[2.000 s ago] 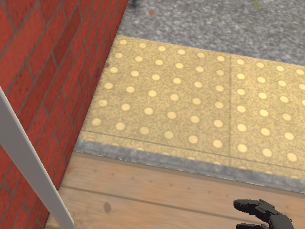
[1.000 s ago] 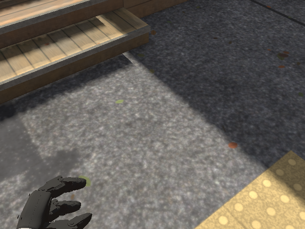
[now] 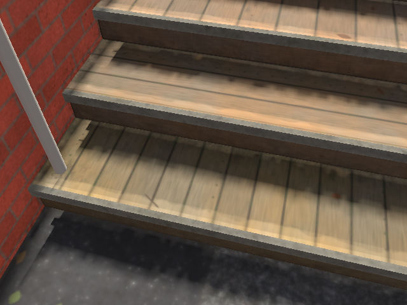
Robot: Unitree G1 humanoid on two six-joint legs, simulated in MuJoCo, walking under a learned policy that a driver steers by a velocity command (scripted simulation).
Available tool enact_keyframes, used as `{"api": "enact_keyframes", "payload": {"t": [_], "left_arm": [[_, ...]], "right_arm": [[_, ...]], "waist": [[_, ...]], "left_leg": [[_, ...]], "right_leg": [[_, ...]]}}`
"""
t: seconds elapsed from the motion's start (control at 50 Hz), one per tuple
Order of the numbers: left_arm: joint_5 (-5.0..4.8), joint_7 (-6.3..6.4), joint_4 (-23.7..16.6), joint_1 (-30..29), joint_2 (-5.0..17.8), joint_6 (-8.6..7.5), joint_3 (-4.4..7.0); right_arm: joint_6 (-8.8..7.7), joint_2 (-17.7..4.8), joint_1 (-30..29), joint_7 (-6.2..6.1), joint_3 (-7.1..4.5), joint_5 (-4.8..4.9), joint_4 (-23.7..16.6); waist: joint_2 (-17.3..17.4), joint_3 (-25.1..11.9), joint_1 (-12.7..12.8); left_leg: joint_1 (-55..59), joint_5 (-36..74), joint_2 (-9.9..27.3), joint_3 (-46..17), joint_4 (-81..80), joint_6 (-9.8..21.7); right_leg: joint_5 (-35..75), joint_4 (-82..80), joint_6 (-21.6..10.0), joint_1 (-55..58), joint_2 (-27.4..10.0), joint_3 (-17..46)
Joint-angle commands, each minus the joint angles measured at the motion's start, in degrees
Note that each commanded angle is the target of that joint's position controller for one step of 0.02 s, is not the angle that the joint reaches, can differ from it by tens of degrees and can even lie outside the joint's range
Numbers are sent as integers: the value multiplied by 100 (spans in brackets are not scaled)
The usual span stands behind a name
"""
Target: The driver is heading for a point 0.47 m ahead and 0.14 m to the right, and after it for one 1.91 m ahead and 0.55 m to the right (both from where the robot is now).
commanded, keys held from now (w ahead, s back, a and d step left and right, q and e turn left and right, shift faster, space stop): w+shift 0.06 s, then w+e+shift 0.24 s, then e+shift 0.56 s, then shift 0.12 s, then q+shift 0.02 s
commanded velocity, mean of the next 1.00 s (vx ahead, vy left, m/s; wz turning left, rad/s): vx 0.53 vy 0.00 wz -0.57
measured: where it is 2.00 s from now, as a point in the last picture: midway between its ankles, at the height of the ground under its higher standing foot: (246, 197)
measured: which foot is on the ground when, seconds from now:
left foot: up 0.00-0.32, down 0.34-0.80, up 0.82-1.00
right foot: down 0.00-0.32, up 0.34-0.78, down 0.80-1.00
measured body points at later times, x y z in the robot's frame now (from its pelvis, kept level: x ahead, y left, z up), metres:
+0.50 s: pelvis +0.42 -0.01 +0.02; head +0.46 +0.00 +0.47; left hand +0.56 +0.26 -0.11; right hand +0.50 -0.28 -0.09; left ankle +0.46 +0.11 -0.72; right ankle +0.34 -0.10 -0.58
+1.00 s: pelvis +0.64 -0.14 +0.11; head +0.68 -0.18 +0.56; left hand +0.91 -0.02 +0.00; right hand +0.68 -0.44 +0.03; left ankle +0.73 +0.01 -0.42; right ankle +0.72 -0.22 -0.57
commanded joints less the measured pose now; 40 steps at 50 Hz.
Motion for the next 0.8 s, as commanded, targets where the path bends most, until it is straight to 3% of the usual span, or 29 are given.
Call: {"api": "enact_keyframes", "payload": {"t": [0.02,0.06,0.12,0.18,0.22,0.26,0.28,0.3,0.32,0.34,0.36,0.38,0.4,0.42,0.44,0.46,0.52,0.54,0.56,0.58,0.6,0.64,0.68,0.7,0.72,0.74,0.76,0.78,0.8], "left_arm": [[10,-49,240,1095,423,-94,220],[-58,-89,592,1354,251,-199,159],[-231,-119,831,1588,419,-269,172],[-242,-132,831,1534,589,-308,244],[-334,-138,876,1635,870,-348,308],[-337,-147,984,1781,991,-327,330],[-308,-122,1085,1935,1013,-303,329],[-276,-77,1120,1932,1043,-253,331],[-329,-67,1072,1717,1065,-238,337],[-350,-63,883,1590,610,-256,249],[-657,32,673,2490,-293,-178,40],[-428,123,715,2072,548,-15,228],[-358,114,631,1524,485,55,262],[-284,76,562,1221,336,105,249],[-230,22,523,1061,238,186,265],[-156,-45,436,1014,123,294,270],[-103,-91,-5,434,-167,548,227],[-94,-16,-166,156,-306,650,216],[-85,45,-439,-153,-256,709,211],[-78,188,-855,-872,-455,797,137],[-101,294,-1172,-1228,-492,825,87],[-90,371,-1611,-1702,-596,817,-53],[-15,259,-1874,-1904,-642,829,-152],[-60,66,-1883,-1395,-720,853,-261],[-89,-27,-1851,-1297,-584,882,-227],[-91,-94,-1566,-807,-237,902,-91],[-142,-105,-1243,300,-14,891,52],[-141,-91,-912,1283,321,863,182],[-182,-56,-957,892,724,804,382]], "right_arm": [[-56,-190,-755,158,91,-144,-780],[25,41,-788,230,189,-144,-853],[12,41,-1575,268,301,-264,-1276],[-121,153,-2420,336,466,-137,-1577],[-137,214,-2583,312,497,-68,-1560],[-164,-37,-2597,164,419,-93,-1572],[-153,-111,-2273,72,370,-139,-1465],[-180,-241,-1324,-11,288,-183,-1190],[-244,-425,-342,-103,195,-260,-931],[-295,-809,517,-228,62,-439,-769],[-247,-1112,479,-211,-14,-574,-829],[-145,-745,284,-181,-31,-293,-954],[-164,-233,-93,-163,111,-211,-918],[-189,66,-162,-143,192,-178,-833],[-206,162,-166,-162,221,-153,-781],[-221,173,-124,-182,223,-82,-670],[-286,105,-331,-192,149,8,-548],[-311,69,-127,-203,115,-34,-428],[-303,94,-183,-206,112,-25,-367],[-280,109,-132,-197,133,-107,-275],[-241,70,-120,-194,125,-132,-186],[-87,167,-49,-212,179,-160,-15],[6,-57,407,-309,137,-200,226],[73,-325,-4,-338,101,-134,62],[86,-421,-136,-330,61,-57,-66],[60,-803,-447,-310,-26,58,-328],[50,-1278,-703,-180,-183,184,-489],[50,-1356,-785,-29,-247,426,-636],[43,-847,-318,117,-210,465,-666]], "waist": [[-138,-204,415],[-490,48,232],[-572,437,125],[-410,648,201],[-435,477,263],[-522,298,239],[-708,-92,118],[-803,-686,-294],[-720,-1014,-825],[-226,-1567,-994],[1362,-2574,-292],[410,-2694,-440],[368,-1862,-301],[308,-1246,-239],[431,-972,-146],[478,-694,28],[651,-243,352],[1053,-229,248],[869,-55,362],[1013,140,237],[622,322,384],[-63,593,624],[-85,381,505],[150,-40,831],[201,-374,792],[419,-936,889],[770,-1764,1323],[794,-2459,1604],[-88,-2085,1277]], "left_leg": [[-2751,358,711,-97,427,-75],[-2782,237,813,-203,43,-117],[-3276,573,1086,271,-923,-344],[-2010,1910,1054,740,-2920,-550],[-960,2477,808,974,-3348,-559],[-732,2212,684,957,-3849,-479],[-346,1822,543,974,-3846,-406],[669,1535,407,938,-3810,-332],[1822,1805,715,775,-4072,-288],[3053,1547,1929,-176,-4068,-225],[4119,4247,4100,-2597,-4056,534],[3487,4478,3602,-2428,-4092,612],[2823,4837,3274,-1479,-4143,497],[2307,5050,3024,-962,-4338,377],[1956,5086,2904,-563,-4516,291],[1380,5094,2831,-180,-4745,214],[576,4663,2941,536,-5343,140],[716,4721,3125,621,-5510,267],[628,4294,3180,759,-5676,230],[900,4532,3428,749,-5875,329],[1069,4077,3470,955,-6080,198],[991,3564,2826,1659,-6132,-239],[1404,3527,2312,2083,-5992,-363],[860,3984,1951,2570,-5904,-351],[457,4853,1850,2600,-5839,-318],[439,7303,1927,2625,-5201,-202],[622,8850,2228,2487,-3904,-164],[556,8830,2348,2215,-2469,-306],[-754,3027,1732,1841,-340,-768]], "right_leg": [[-1783,-2185,-991,2288,-1669,3071],[-1238,-2426,-872,1927,-1447,2433],[-345,-2922,-1055,1664,-1265,1948],[972,-3306,-881,768,-810,1205],[2302,-3451,-857,609,-860,1098],[3975,-2772,-758,1457,-950,1079],[4854,-2112,-693,1862,-972,1038],[5322,-982,-631,1846,-889,1011],[4710,475,-489,1167,-564,979],[2296,2187,-412,78,-134,825],[-2139,4372,-252,-1257,287,456],[-1625,4739,-299,-1301,5,496],[-1298,4766,-256,-1597,-147,450],[-1189,4872,-198,-1904,-243,327],[-1188,5037,-122,-2043,-299,326],[-1225,5051,-35,-1937,-316,307],[-1293,5144,58,-2275,-426,289],[-1648,6266,35,-2749,-299,58],[-1732,6499,-24,-3162,-463,229],[-2303,8078,-139,-4133,-326,12],[-2464,8334,-281,-4744,-463,192],[-2360,7506,-469,-4985,-529,54],[-1953,6539,-424,-4820,-450,-393],[-1306,5016,-478,-3305,-602,-428],[-939,4094,-503,-1997,-378,-757],[-1053,3731,-565,-741,8,-1144],[-866,3646,-700,484,190,-1008],[-874,2976,-932,1723,457,-553],[-187,1231,-1292,2396,379,1009]]}}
